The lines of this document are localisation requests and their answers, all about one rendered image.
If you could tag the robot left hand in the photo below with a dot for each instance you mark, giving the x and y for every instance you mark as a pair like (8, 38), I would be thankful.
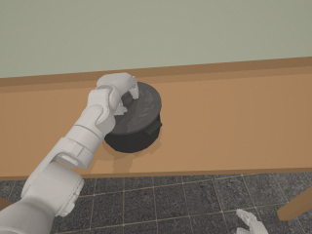
(124, 82)

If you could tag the table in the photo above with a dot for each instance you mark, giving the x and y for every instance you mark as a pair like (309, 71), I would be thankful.
(223, 118)

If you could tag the pot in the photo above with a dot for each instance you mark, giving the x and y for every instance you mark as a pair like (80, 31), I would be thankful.
(135, 142)

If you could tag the lid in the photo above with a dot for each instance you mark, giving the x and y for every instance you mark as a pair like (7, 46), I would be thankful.
(142, 113)

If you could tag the left robot forearm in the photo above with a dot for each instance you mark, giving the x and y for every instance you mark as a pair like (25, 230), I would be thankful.
(78, 147)

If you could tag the knob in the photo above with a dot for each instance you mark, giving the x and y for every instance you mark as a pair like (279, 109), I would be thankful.
(127, 100)

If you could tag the robot right hand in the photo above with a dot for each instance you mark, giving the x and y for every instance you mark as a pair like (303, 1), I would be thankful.
(256, 227)

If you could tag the robot left upper arm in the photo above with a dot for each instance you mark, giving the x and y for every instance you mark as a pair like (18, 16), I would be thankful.
(53, 193)

